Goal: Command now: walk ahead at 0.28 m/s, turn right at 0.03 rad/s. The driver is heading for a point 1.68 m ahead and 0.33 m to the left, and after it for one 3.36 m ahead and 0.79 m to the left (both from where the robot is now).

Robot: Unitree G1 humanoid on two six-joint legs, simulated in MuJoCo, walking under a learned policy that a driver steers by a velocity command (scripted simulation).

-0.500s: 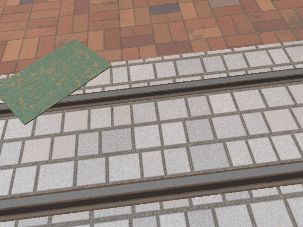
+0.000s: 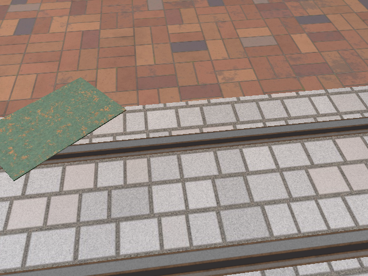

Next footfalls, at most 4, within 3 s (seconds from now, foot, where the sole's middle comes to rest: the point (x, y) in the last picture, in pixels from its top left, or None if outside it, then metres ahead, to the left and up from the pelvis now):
0.48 left None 0.38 0.14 -0.76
1.02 right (219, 241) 0.67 -0.09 -0.76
1.56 left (159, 180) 0.96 0.15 -0.77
2.10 right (207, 131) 1.27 -0.07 -0.76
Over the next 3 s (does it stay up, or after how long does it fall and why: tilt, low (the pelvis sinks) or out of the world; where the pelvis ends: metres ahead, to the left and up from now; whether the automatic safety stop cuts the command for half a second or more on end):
stays up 1.52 0.21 0.02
